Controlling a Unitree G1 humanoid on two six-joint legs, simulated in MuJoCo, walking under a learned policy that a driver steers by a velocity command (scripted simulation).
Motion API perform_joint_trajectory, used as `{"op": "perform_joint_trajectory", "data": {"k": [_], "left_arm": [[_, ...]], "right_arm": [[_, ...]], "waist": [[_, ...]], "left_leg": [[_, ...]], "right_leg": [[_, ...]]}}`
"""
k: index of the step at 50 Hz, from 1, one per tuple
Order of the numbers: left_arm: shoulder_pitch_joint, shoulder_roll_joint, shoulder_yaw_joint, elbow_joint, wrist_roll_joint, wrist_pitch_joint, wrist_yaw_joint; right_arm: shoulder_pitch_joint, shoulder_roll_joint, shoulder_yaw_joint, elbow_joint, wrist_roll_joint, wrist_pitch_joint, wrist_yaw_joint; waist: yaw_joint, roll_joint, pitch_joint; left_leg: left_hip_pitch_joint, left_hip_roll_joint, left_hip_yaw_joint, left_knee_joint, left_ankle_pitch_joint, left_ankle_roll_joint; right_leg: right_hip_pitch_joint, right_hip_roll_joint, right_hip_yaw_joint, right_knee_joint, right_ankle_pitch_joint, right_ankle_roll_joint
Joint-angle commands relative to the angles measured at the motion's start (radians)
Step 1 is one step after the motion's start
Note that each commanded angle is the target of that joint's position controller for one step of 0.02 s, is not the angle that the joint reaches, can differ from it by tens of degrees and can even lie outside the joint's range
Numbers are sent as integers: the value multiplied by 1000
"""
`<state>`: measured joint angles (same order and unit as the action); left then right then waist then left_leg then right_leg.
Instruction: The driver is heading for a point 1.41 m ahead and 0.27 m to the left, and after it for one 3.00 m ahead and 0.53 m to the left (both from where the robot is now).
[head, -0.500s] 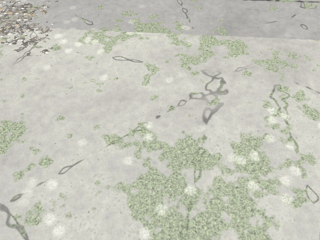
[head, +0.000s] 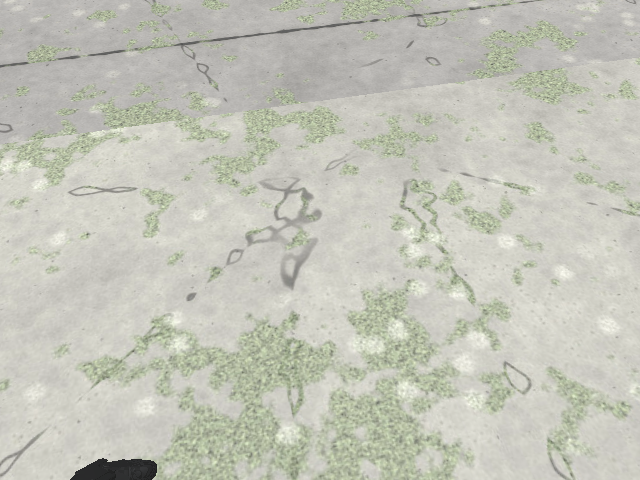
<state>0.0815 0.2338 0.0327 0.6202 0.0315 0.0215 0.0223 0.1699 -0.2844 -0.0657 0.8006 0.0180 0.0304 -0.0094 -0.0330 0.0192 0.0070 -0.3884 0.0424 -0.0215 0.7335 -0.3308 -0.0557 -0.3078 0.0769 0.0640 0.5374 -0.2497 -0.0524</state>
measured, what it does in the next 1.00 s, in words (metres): walks ahead: left foot, then right foot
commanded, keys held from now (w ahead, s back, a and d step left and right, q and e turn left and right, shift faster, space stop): q+shift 0.08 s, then w+q+shift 0.26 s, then w+shift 0.20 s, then w+e+shift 0.46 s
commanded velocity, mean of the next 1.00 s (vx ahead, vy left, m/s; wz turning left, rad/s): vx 0.69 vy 0.00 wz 0.14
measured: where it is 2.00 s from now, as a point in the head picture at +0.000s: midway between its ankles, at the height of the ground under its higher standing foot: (254, 176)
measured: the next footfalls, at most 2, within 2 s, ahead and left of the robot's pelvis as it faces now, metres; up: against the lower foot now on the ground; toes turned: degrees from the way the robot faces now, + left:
left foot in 0.04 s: +0.03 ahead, +0.14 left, +0.00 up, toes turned +2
right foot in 0.36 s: +0.12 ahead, -0.10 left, +0.00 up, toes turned +22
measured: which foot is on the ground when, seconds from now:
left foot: up 0.00-0.02, down 0.04-0.36, up 0.38-0.70, down 0.72-1.00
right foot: down 0.00-0.08, up 0.10-0.34, down 0.36-0.72, up 0.74-1.00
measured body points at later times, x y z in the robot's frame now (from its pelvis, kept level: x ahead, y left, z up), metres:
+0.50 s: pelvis +0.10 +0.03 +0.01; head +0.12 +0.02 +0.46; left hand +0.08 +0.32 -0.09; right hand +0.36 -0.17 -0.08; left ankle +0.05 +0.15 -0.66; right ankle +0.08 -0.11 -0.73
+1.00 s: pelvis +0.41 +0.20 +0.00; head +0.42 +0.20 +0.45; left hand +0.52 +0.50 -0.10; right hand +0.45 -0.09 -0.12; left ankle +0.27 +0.27 -0.73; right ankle +0.54 +0.11 -0.65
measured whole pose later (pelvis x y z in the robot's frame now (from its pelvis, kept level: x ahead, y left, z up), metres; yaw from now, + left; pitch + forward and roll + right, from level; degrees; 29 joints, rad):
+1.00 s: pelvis +0.41 +0.20 +0.00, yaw +9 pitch +1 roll +2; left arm 0.16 0.33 0.06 0.75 0.02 0.00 -0.08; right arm 0.46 -0.30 -0.06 0.83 -0.03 -0.10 0.00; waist -0.04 -0.05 -0.01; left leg 0.06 -0.03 0.21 0.27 -0.35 0.01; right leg -0.80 -0.08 -0.03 1.13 -0.07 -0.07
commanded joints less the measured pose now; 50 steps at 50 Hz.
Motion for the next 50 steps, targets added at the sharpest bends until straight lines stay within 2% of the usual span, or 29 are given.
{"op": "perform_joint_trajectory", "data": {"k": [1,3,4,5,6,7,8,12,15,16,17,18,19,20,21,23,25,28,32,34,35,36,37,38,39,40,42,45,50], "left_arm": [[33,208,65,-30,-16,1,16],[49,191,70,-27,-30,0,28],[53,160,68,-56,-7,-7,31],[-30,140,65,-83,5,-15,27],[-97,135,64,-108,-16,-29,14],[-106,125,67,-107,-46,-45,-4],[-103,118,66,-103,-63,-61,-19],[-133,80,67,-93,-48,-130,-48],[-67,77,75,-69,-72,-147,-50],[47,86,55,-20,-5,-97,-39],[115,113,67,-4,0,-80,-18],[248,179,77,17,0,-78,1],[317,310,95,6,30,-80,11],[245,317,103,10,50,-81,11],[207,240,80,6,41,-89,-1],[211,178,56,30,22,-104,-17],[265,186,53,69,16,-117,-21],[327,184,51,115,2,-132,-29],[336,213,55,156,-16,-121,-38],[336,265,66,176,-23,-118,-41],[323,276,68,180,-27,-118,-42],[301,247,58,165,-24,-125,-44],[331,69,20,105,-35,-128,-43],[285,151,38,94,-45,-118,-37],[234,169,47,86,-36,-104,-40],[244,149,39,102,-24,-98,-52],[293,118,36,144,-7,-68,-71],[199,84,29,119,-4,-32,-93],[2,82,10,39,-10,-30,-117]], "right_arm": [[-56,-126,-29,-100,7,-27,10],[-21,-152,-36,-101,-3,-32,16],[-7,-227,-59,-102,-2,-34,8],[52,-241,-72,-93,7,-34,5],[170,-220,-71,-73,0,-46,5],[195,-196,-65,-64,-6,-63,1],[168,-194,-64,-72,2,-73,-3],[113,-178,-64,-118,22,-57,-29],[37,-168,-62,-180,30,-48,-28],[1,-236,-93,-165,-66,-23,19],[-12,-182,-88,-181,-59,-20,31],[-37,-108,-67,-201,-47,-32,33],[-58,13,-27,-268,-25,-45,35],[-52,-16,-17,-282,-37,-49,36],[-57,-48,-19,-267,-47,-52,41],[-20,-85,-27,-230,-67,-57,69],[-52,-97,-25,-232,-71,-53,91],[-167,-86,-6,-277,-70,-54,101],[-248,-61,21,-311,-57,-65,114],[-93,-103,1,-266,-54,-71,87],[107,-139,-20,-199,-61,-77,64],[291,-206,-43,-163,-84,-86,37],[380,-317,-56,-168,-111,-100,18],[324,-291,-51,-186,-95,-96,10],[216,-218,-30,-170,-83,-91,7],[162,-158,-16,-164,-71,-95,11],[117,-101,3,-148,-60,-105,7],[150,-71,7,-96,-38,-135,14],[183,-55,12,-35,-45,-157,9]], "waist": [[43,-161,-50],[42,-75,-51],[85,118,-61],[36,219,-65],[-43,238,-81],[-45,184,-55],[-22,175,-16],[-6,136,-25],[49,158,-24],[80,149,-34],[114,90,-36],[179,-14,-84],[194,-274,-128],[131,-190,-72],[102,-102,-10],[73,-114,10],[87,-155,52],[101,-128,99],[88,-175,108],[-3,-154,34],[-107,-90,-73],[-205,-29,-194],[-171,273,-352],[-168,178,-340],[-93,107,-153],[-51,78,-75],[18,113,-7],[38,82,83],[55,45,151]], "left_leg": [[16,-19,51,-108,35,38],[59,17,-39,-240,325,95],[96,124,-243,-276,538,175],[178,201,-444,-368,335,306],[287,263,-613,-471,-47,376],[315,264,-666,-521,-398,364],[292,250,-654,-538,-475,336],[191,113,-482,-519,-267,266],[38,45,-441,-475,-171,248],[0,-40,-354,-404,-163,221],[-156,-77,-334,-310,-170,184],[-346,-121,-267,-136,-228,139],[-509,-195,-147,159,-278,110],[-579,-67,-139,318,-145,115],[-578,-35,-144,378,-59,123],[-514,-34,-132,376,19,106],[-501,-49,-117,365,72,92],[-479,-48,-97,219,140,80],[-98,-32,77,-52,123,98],[165,-98,96,-119,81,119],[419,-121,97,-161,98,129],[709,27,-40,-163,-27,142],[863,372,-508,-328,-508,165],[699,410,-779,-503,-623,178],[568,361,-602,-478,-523,163],[449,316,-455,-491,-352,161],[312,241,-257,-543,-177,142],[281,223,-79,-612,20,134],[287,167,200,-663,382,109]], "right_leg": [[111,-304,180,-98,320,-153],[116,-238,113,12,238,-75],[39,-102,-13,166,129,1],[-132,31,-92,267,-155,60],[-295,36,-25,417,-380,59],[-377,-14,46,485,-361,41],[-401,-40,56,469,-313,32],[-187,-10,-5,179,-172,63],[54,20,-32,-50,-77,88],[164,42,-91,-148,-53,90],[358,11,-83,-170,8,90],[567,-131,25,-166,-70,63],[600,-447,479,-338,-483,-18],[467,-549,683,-370,-599,-112],[395,-512,624,-355,-574,-131],[334,-377,388,-362,-435,-85],[295,-319,272,-403,-330,-85],[276,-313,172,-435,-171,-100],[108,-304,98,-469,154,-100],[94,-302,53,-284,599,-93],[33,-247,-4,-32,725,-77],[-191,-178,-28,287,499,-60],[-421,-64,-12,679,-295,-41],[-474,-39,82,806,-187,-62],[-516,-105,56,821,-87,-64],[-482,-150,31,764,-21,-55],[-411,-186,15,730,9,-23],[-489,-206,0,727,77,-10],[-506,-187,-91,506,270,-36]]}}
